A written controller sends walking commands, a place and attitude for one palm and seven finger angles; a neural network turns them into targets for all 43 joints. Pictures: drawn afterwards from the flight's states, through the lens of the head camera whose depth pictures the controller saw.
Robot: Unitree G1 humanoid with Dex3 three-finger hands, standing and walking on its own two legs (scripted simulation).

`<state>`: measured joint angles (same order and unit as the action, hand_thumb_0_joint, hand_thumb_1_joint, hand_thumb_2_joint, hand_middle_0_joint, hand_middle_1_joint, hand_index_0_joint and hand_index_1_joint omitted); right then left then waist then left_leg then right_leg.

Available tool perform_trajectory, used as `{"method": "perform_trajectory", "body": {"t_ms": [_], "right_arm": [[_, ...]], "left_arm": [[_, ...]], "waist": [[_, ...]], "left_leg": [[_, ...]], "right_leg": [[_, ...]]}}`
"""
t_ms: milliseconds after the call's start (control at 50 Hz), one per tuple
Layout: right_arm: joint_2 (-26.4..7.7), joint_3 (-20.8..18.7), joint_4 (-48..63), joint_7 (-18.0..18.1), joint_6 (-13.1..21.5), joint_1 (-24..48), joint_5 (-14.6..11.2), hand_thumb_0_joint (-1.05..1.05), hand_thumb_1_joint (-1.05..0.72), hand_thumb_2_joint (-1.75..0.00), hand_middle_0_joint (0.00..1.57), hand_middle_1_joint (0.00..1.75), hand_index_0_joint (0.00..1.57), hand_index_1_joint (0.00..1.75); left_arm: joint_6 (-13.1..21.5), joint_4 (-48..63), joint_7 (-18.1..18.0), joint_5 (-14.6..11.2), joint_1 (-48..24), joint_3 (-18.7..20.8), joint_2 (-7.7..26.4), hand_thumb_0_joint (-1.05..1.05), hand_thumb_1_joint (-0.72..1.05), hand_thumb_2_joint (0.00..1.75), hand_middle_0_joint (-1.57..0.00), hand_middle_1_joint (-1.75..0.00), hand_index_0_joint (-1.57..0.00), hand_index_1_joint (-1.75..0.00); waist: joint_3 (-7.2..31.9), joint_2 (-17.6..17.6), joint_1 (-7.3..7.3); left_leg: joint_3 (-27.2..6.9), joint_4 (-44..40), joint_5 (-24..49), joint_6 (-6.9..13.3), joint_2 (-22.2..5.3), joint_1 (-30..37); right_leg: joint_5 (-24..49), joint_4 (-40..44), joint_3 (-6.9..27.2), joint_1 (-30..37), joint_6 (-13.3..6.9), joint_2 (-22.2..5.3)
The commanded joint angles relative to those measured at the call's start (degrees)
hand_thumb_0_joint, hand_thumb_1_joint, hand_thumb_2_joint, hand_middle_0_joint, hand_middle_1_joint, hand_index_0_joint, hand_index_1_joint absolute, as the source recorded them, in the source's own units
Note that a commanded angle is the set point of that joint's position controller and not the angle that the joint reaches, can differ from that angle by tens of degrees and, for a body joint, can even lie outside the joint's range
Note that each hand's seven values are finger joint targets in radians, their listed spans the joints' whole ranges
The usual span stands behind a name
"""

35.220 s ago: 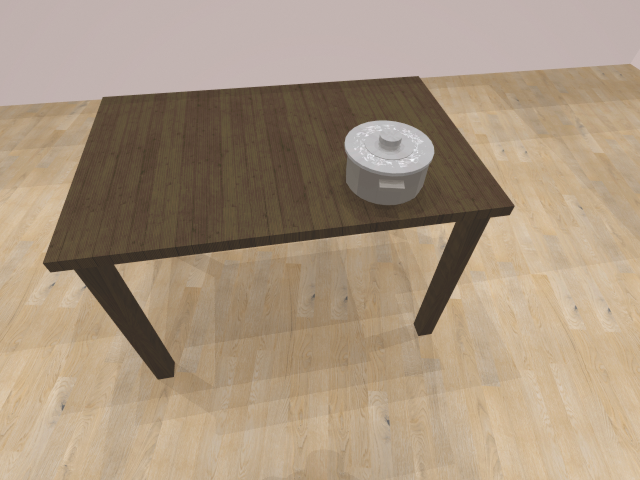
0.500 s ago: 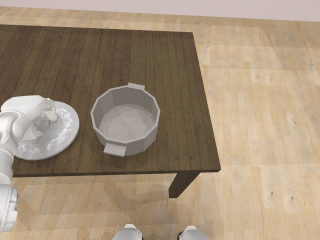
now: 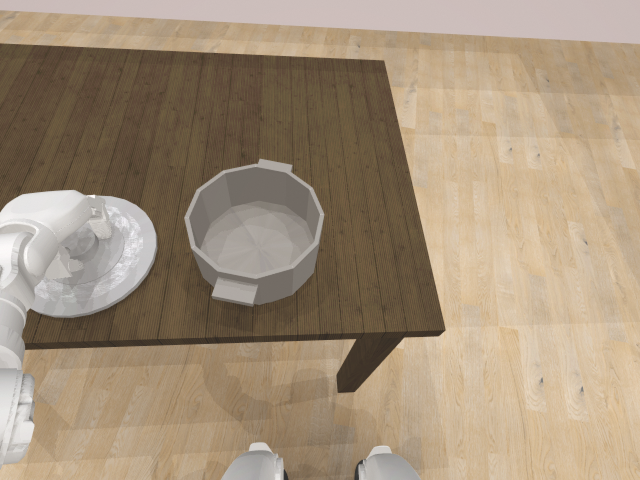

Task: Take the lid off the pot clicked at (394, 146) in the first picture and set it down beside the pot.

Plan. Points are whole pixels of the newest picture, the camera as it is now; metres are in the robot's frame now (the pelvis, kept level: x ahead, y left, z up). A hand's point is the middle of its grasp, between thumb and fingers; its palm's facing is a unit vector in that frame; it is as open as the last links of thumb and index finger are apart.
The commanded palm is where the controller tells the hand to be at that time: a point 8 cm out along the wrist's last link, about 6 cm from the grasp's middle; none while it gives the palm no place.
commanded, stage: open the fingers wide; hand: left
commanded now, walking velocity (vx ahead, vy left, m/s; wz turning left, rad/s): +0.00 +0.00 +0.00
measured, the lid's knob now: (78, 243) +0.43 +0.33 -0.04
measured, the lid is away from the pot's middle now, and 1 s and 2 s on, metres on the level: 0.25 0.25 0.25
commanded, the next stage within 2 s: raise the empty hand in 0.64 s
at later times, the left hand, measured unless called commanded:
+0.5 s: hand (64, 252) +0.40 +0.33 -0.02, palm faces -0.44 -0.07 -0.90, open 10.6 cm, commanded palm +0.42 +0.32 +0.04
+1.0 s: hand (61, 244) +0.40 +0.33 +0.01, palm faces -0.39 -0.07 -0.92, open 11.0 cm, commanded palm +0.41 +0.31 +0.07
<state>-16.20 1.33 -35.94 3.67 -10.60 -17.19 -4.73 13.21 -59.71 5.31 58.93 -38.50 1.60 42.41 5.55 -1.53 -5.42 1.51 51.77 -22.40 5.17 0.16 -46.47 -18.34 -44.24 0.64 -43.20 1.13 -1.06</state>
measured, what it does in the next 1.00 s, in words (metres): stands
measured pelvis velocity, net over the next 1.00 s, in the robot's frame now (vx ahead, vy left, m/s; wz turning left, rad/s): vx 0.01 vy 0.01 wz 0.01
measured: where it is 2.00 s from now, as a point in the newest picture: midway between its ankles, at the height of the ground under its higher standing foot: outside the picture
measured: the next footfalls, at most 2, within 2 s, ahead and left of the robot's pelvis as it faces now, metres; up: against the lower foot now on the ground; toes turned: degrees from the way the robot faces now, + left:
none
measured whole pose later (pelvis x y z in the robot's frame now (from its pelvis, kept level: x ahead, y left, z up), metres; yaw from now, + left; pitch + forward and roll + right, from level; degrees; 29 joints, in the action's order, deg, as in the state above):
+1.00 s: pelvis +0.01 +0.01 +0.01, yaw +1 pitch +14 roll -5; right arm -15.3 0.2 -37.6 2.3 -12.1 -16.7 -4.6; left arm 9.0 -54.0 2.9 57.8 -34.5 -1.6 37.7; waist 5.4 -2.1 -3.8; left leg 1.7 46.9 -21.7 6.0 1.4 -39.3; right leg -17.6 -38.8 0.9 -35.7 -0.4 -1.9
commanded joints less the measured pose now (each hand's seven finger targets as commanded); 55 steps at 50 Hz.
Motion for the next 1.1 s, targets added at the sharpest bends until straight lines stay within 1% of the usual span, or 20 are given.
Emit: {"method": "perform_trajectory", "body": {"t_ms": [0, 60, 140, 180, 200, 240, 260, 280, 360, 440, 580, 660, 760, 820, 860, 900, 940, 980, 1040, 1080], "right_arm": [[-10.91, -4.27, 3.64, 1.12, 0.90, -5.43, 0.42, 0.00, -0.90, -0.90, 0.20, 0.30, 0.20, 0.30], [-11.00, -4.56, 3.06, 1.12, 0.92, -5.52, 0.61, 0.00, -0.90, -0.90, 0.20, 0.30, 0.20, 0.30], [-10.88, -4.50, 2.99, 0.95, 0.60, -5.66, 0.54, 0.00, -0.90, -0.90, 0.20, 0.30, 0.20, 0.30], [-10.90, -4.76, 2.63, 0.88, 0.56, -5.71, 0.65, 0.00, -0.90, -0.90, 0.20, 0.30, 0.20, 0.30], [-10.81, -4.83, 2.74, 0.80, 0.55, -5.64, 0.67, 0.00, -0.90, -0.90, 0.20, 0.30, 0.20, 0.30], [-10.58, -4.75, 2.74, 0.59, 0.32, -5.43, 0.63, 0.00, -0.90, -0.90, 0.20, 0.30, 0.20, 0.30], [-10.72, -4.90, 2.56, 0.50, 0.25, -5.25, 0.73, 0.00, -0.90, -0.90, 0.20, 0.30, 0.20, 0.30], [-10.72, -5.19, 2.42, 0.42, 0.00, -5.41, 0.86, 0.00, -0.90, -0.90, 0.20, 0.30, 0.20, 0.30], [-10.62, -5.16, 2.08, 0.11, -0.34, -5.15, 0.81, 0.00, -0.90, -0.90, 0.20, 0.30, 0.20, 0.30], [-10.67, -4.88, 2.20, 0.13, -0.20, -5.06, 0.73, 0.00, -0.90, -0.90, 0.20, 0.30, 0.20, 0.30], [-10.41, -5.38, 2.23, -0.14, -0.32, -4.80, 0.95, 0.00, -0.90, -0.90, 0.20, 0.30, 0.20, 0.30], [-10.65, -4.83, 2.35, -0.07, -0.24, -4.48, 0.77, 0.00, -0.90, -0.90, 0.20, 0.30, 0.20, 0.30], [-10.15, -5.27, 2.94, -0.36, -0.29, -3.94, 0.88, 0.00, -0.90, -0.90, 0.20, 0.30, 0.20, 0.30], [-9.81, -5.63, 2.86, -0.27, -0.56, -3.56, 0.95, 0.00, -0.90, -0.90, 0.20, 0.30, 0.20, 0.30], [-9.65, -5.51, 2.78, -0.40, -0.46, -3.28, 0.66, 0.00, -0.90, -0.90, 0.20, 0.30, 0.20, 0.30], [-9.81, -5.11, 2.41, -0.62, -0.70, -3.01, 0.42, 0.00, -0.90, -0.90, 0.20, 0.30, 0.20, 0.30], [-10.01, -5.03, 2.76, -0.61, -0.45, -2.49, 0.28, 0.00, -0.90, -0.90, 0.20, 0.30, 0.20, 0.30], [-9.41, -5.25, 3.49, -0.20, 0.03, -2.07, 0.38, 0.00, -0.90, -0.90, 0.20, 0.30, 0.20, 0.30], [-9.23, -4.67, 3.44, -0.14, 0.27, -1.70, 0.05, 0.00, -0.90, -0.90, 0.20, 0.30, 0.20, 0.30], [-9.78, -4.22, 3.17, -0.16, 0.58, -1.67, -0.20, 0.00, -0.90, -0.90, 0.20, 0.30, 0.20, 0.30]], "left_arm": [[-0.79, 7.98, -1.74, -0.64, -17.68, 4.85, 18.92, 0.00, 0.24, 0.82, -0.55, -0.90, -0.56, -0.89], [-0.36, 10.20, -1.74, -0.72, -19.51, 4.47, 18.00, 0.00, 0.19, 0.79, -0.52, -0.89, -0.52, -0.88], [-0.90, 8.22, -2.00, -1.15, -18.05, 2.94, 16.03, 0.00, 0.12, 0.76, -0.47, -0.87, -0.47, -0.87], [-0.59, 10.49, -1.96, -1.00, -19.37, 3.10, 16.18, 0.00, 0.09, 0.74, -0.45, -0.86, -0.45, -0.86], [-0.39, 10.45, -2.13, -1.05, -17.66, 4.69, 17.48, 0.00, 0.07, 0.73, -0.43, -0.86, -0.44, -0.86], [-0.75, 8.92, -2.31, -1.31, -16.39, 3.02, 14.92, 0.00, 0.04, 0.72, -0.41, -0.85, -0.41, -0.85], [-0.56, 11.32, -2.11, -1.46, -18.80, 1.82, 13.56, 0.00, 0.02, 0.71, -0.40, -0.85, -0.40, -0.84], [-0.36, 13.34, -2.45, -1.37, -19.00, 3.65, 15.68, 0.00, 0.00, 0.70, -0.39, -0.84, -0.39, -0.84], [-1.07, 10.99, -3.30, -1.51, -18.45, 1.81, 12.52, 0.00, -0.03, 0.68, -0.36, -0.83, -0.36, -0.83], [-1.89, 10.40, -4.23, -1.26, -18.63, 1.73, 13.04, 0.00, -0.03, 0.69, -0.36, -0.83, -0.36, -0.83], [-2.35, 13.85, -4.68, -1.10, -19.64, 1.63, 12.02, 0.00, -0.04, 0.70, -0.37, -0.82, -0.37, -0.82], [-2.68, 10.22, -5.26, -0.99, -17.69, 3.16, 13.91, 0.00, -0.04, 0.71, -0.37, -0.81, -0.37, -0.81], [-2.78, 14.11, -5.25, -1.13, -17.74, 2.03, 11.90, 0.00, -0.05, 0.72, -0.38, -0.81, -0.38, -0.81], [-2.56, 19.25, -5.38, -1.74, -18.24, 3.35, 13.08, 0.00, -0.05, 0.72, -0.38, -0.81, -0.38, -0.81], [-2.96, 16.49, -5.31, -2.04, -15.55, 3.28, 12.14, 0.00, -0.05, 0.72, -0.38, -0.81, -0.38, -0.81], [-4.20, 12.34, -5.14, -2.26, -15.11, 1.65, 10.88, 0.00, -0.05, 0.72, -0.38, -0.81, -0.38, -0.81], [-4.56, 16.38, -4.81, -2.20, -18.87, 1.24, 11.91, 0.00, -0.05, 0.72, -0.38, -0.81, -0.38, -0.81], [-3.98, 22.21, -4.35, -2.35, -19.59, 1.66, 12.05, 0.00, -0.05, 0.72, -0.38, -0.81, -0.38, -0.81], [-4.53, 15.61, -3.56, -3.46, -13.64, 2.67, 12.14, 0.00, -0.05, 0.72, -0.38, -0.81, -0.38, -0.81], [-5.15, 12.74, -2.64, -3.52, -15.30, 0.77, 11.16, 0.00, -0.05, 0.72, -0.38, -0.81, -0.38, -0.81]], "waist": [[21.30, -5.60, 0.49], [21.88, -7.56, 0.33], [20.33, -5.24, -0.05], [21.49, -8.08, 0.19], [22.10, -7.60, 0.88], [20.64, -6.26, 0.42], [21.31, -7.91, 0.15], [22.75, -9.46, 0.88], [20.14, -6.59, 0.16], [19.67, -6.18, 0.22], [22.95, -8.85, 0.63], [20.43, -6.07, 0.76], [23.06, -8.44, 1.23], [26.10, -10.20, 1.57], [23.46, -9.69, 1.72], [18.18, -5.10, 1.23], [19.29, -6.64, 1.67], [24.10, -11.91, 2.29], [19.53, -3.87, 2.21], [14.58, -2.50, 1.72]], "left_leg": [[-4.96, -7.98, 17.65, -2.53, -0.51, 23.84], [-5.62, -8.12, 20.34, -2.99, -1.04, 26.09], [-5.22, -8.39, 17.61, -2.67, -0.73, 24.01], [-6.25, -8.47, 20.55, -3.50, -1.22, 27.52], [-6.27, -8.33, 21.79, -3.60, -1.13, 27.73], [-6.00, -8.45, 21.39, -3.49, -1.06, 26.49], [-6.55, -8.63, 23.26, -3.75, -1.46, 28.18], [-7.17, -8.71, 24.83, -4.25, -1.57, 30.23], [-7.57, -9.23, 23.37, -4.19, -1.87, 29.20], [-7.31, -9.92, 20.16, -4.02, -1.43, 28.22], [-9.00, -9.68, 27.52, -5.39, -2.24, 33.71], [-7.91, -10.03, 24.46, -4.73, -1.64, 29.81], [-8.08, -10.05, 29.01, -5.22, -1.84, 33.42], [-8.92, -10.23, 34.15, -5.99, -2.24, 38.24], [-9.37, -10.74, 35.23, -6.46, -2.42, 37.51], [-8.38, -11.80, 27.34, -5.50, -1.96, 32.74], [-7.82, -13.19, 23.21, -4.74, -1.60, 33.00], [-9.52, -13.18, 32.08, -6.25, -2.15, 39.87], [-7.04, -13.61, 27.85, -4.64, -1.19, 33.89], [-6.79, -15.03, 22.48, -4.23, -1.21, 30.53]], "right_leg": [[4.73, 4.34, -4.64, 0.22, -4.03, 3.68], [5.30, 4.32, -4.88, -1.07, -4.18, 3.53], [4.47, 4.83, -4.69, -0.50, -4.09, 3.73], [4.38, 4.73, -5.02, -2.06, -4.28, 3.64], [4.98, 4.71, -4.94, -1.12, -4.37, 3.68], [5.17, 4.94, -4.96, -1.15, -4.27, 3.75], [5.57, 5.00, -4.86, -1.92, -4.31, 3.53], [5.39, 5.00, -4.90, -1.75, -4.39, 3.49], [4.96, 5.35, -4.89, -2.85, -4.27, 3.59], [4.29, 5.88, -4.75, -1.57, -4.39, 3.66], [5.89, 5.55, -4.73, -2.23, -4.24, 3.49], [6.31, 5.80, -4.46, -0.47, -4.28, 3.49], [7.95, 6.09, -4.40, 0.58, -4.36, 3.37], [9.46, 6.59, -4.60, 1.74, -4.26, 3.32], [9.28, 6.74, -4.64, 1.22, -4.14, 3.32], [6.91, 7.70, -4.80, 1.61, -4.04, 3.35], [6.53, 8.73, -4.29, 3.93, -4.38, 3.08], [8.86, 8.37, -4.25, 4.62, -4.44, 3.00], [10.02, 9.83, -4.31, 8.41, -4.09, 3.12], [7.83, 10.32, -4.43, 7.56, -4.09, 2.91]]}}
